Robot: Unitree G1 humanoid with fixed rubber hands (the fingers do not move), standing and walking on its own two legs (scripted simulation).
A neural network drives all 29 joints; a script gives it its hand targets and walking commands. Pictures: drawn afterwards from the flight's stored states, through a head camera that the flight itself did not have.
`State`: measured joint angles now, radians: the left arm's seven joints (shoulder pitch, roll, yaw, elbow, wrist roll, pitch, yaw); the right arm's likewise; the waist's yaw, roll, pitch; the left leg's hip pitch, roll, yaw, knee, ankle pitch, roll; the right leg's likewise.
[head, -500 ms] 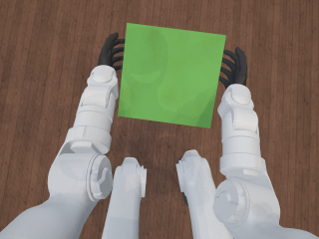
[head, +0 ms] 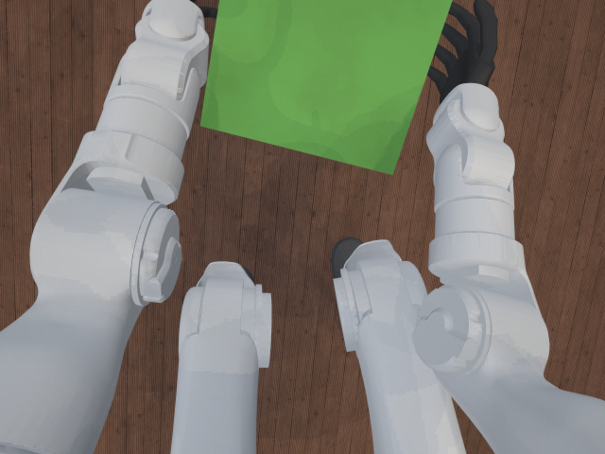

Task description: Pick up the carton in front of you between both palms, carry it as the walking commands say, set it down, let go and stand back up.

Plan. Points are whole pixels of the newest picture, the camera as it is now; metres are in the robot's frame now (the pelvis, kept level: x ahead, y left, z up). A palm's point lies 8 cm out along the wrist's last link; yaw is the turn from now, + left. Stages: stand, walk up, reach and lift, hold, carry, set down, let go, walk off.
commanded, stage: set down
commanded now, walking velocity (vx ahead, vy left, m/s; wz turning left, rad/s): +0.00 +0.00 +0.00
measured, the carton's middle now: (317, 60) +0.54 -0.05 -0.26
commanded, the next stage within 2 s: none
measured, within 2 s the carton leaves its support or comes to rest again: rests again in 0.78 s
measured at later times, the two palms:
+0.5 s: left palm (194, 2) +0.58 +0.08 -0.18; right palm (463, 79) +0.49 -0.20 -0.17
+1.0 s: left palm (191, 4) +0.59 +0.09 -0.20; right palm (457, 66) +0.51 -0.21 -0.19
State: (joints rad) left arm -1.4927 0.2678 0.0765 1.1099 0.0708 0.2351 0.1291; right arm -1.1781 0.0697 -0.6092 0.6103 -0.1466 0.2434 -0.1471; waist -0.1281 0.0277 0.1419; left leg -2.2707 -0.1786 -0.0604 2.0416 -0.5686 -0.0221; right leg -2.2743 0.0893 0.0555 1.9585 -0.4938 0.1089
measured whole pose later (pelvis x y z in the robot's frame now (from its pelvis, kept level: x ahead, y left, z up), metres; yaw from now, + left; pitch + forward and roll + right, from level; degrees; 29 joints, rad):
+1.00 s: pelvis +0.02 +0.00 -0.03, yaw -2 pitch +43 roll -6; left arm -1.53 0.26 0.21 1.17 0.21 0.16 0.00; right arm -1.28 -0.04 -0.69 0.84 -0.18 0.16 -0.02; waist -0.12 -0.01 0.23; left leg -2.28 -0.11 -0.03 2.20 -0.67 0.03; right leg -2.28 0.09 0.03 2.11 -0.58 0.11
